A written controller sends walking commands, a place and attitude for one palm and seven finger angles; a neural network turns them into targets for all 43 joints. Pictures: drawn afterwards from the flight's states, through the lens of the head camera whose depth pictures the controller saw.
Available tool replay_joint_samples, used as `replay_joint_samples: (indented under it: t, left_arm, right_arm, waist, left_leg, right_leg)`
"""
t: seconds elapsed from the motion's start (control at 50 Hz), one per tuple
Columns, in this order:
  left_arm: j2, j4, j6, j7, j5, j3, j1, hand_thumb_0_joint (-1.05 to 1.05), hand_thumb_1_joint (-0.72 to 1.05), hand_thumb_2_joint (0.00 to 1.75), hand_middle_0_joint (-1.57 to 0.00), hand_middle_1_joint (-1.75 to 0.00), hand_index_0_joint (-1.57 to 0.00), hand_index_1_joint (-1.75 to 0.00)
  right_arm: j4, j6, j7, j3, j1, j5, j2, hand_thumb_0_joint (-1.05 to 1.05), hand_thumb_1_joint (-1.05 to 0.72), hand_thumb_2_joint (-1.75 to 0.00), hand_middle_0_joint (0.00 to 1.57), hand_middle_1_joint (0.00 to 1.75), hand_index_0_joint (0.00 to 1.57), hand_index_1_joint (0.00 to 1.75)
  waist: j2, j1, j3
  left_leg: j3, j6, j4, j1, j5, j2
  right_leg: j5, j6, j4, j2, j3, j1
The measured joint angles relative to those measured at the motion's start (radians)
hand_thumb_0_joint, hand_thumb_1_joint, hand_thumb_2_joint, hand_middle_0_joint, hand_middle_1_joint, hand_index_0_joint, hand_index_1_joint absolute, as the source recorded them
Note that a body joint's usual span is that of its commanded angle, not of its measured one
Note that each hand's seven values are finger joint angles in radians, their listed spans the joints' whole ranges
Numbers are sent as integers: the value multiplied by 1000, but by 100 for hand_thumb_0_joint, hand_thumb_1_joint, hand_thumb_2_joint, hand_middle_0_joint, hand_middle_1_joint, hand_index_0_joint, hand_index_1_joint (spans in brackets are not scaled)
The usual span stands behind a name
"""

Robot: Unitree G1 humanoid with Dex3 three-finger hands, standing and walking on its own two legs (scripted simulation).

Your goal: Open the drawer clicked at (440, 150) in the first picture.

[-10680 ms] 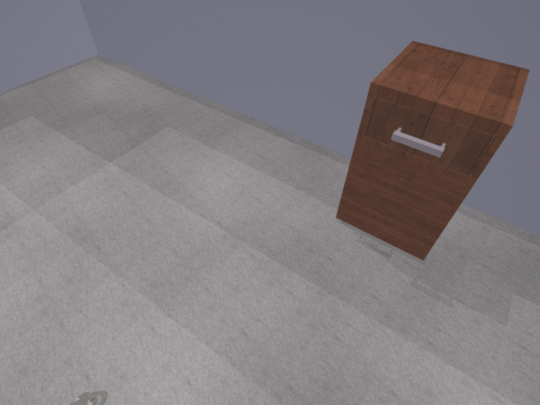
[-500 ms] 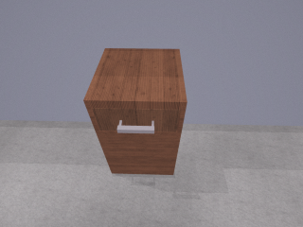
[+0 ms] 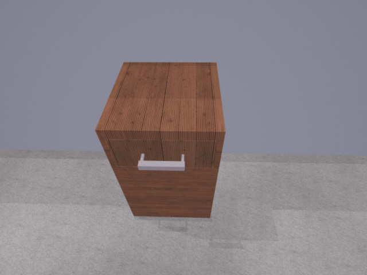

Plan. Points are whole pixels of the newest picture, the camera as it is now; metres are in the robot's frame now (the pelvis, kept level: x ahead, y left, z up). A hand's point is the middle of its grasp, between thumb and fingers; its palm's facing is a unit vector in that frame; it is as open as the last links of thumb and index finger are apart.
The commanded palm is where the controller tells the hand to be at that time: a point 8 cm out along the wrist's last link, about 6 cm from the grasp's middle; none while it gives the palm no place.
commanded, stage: come to a stop and stand still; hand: left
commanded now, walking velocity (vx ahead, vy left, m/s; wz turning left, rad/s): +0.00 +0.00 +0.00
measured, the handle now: (162, 161) +0.53 +0.11 -0.19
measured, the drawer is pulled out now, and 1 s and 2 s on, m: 0.00 0.00 0.00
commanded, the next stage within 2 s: look again from close up in 0.96 s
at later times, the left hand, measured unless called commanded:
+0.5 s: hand out of the picture +0.00 +0.13 -0.17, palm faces +0.04 -0.98 -0.18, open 7.3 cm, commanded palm none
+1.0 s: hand out of the picture -0.01 +0.11 -0.17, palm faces +0.05 -0.98 -0.16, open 7.3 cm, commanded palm none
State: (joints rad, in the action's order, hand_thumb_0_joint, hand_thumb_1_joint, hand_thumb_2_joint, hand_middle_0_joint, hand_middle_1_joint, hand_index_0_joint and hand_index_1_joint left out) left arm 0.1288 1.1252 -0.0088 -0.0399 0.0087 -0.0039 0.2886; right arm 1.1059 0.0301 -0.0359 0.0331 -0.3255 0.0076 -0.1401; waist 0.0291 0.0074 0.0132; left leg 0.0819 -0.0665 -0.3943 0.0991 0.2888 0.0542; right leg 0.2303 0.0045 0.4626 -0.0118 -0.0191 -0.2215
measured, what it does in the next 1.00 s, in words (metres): stands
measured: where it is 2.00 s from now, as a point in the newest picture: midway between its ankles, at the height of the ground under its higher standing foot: outside the picture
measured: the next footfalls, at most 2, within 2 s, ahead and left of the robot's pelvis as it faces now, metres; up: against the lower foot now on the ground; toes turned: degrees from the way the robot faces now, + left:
none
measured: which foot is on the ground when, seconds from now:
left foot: down 0.00-1.00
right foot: down 0.00-1.00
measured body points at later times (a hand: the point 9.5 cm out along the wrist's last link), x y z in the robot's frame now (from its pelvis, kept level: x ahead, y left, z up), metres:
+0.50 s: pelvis +0.02 -0.03 +0.00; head +0.02 -0.04 +0.45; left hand +0.00 +0.18 -0.16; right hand -0.01 -0.24 -0.17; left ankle -0.05 +0.07 -0.74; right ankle +0.01 -0.12 -0.74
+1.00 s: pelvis +0.02 -0.05 +0.00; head +0.02 -0.05 +0.45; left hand -0.01 +0.16 -0.16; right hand -0.02 -0.25 -0.16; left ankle -0.05 +0.07 -0.74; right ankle +0.01 -0.12 -0.74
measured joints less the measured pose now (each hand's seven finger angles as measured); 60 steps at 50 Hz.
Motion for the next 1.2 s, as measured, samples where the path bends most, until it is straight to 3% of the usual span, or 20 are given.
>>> replay_joint_samples:
  t: [0.64,1.2]
  left_arm:
    - [-11,19,-9,1,-3,-7,19,2,93,89,-20,-30,-20,-30]
    - [-22,15,-16,0,-4,-7,42,1,92,89,-20,-30,-20,-30]
  right_arm:
    - [49,-8,-8,-5,-13,-1,15,0,-91,-90,20,30,19,30]
    - [49,-5,-10,-7,-28,-2,33,0,-91,-90,20,30,19,30]
  waist:
    - [-9,-1,9]
    - [-22,-5,4]
  left_leg:
    - [-27,57,10,-31,14,-58]
    - [-37,71,10,-25,16,-76]
  right_leg:
    - [6,55,-42,56,-32,49]
    - [-3,68,-70,74,-42,57]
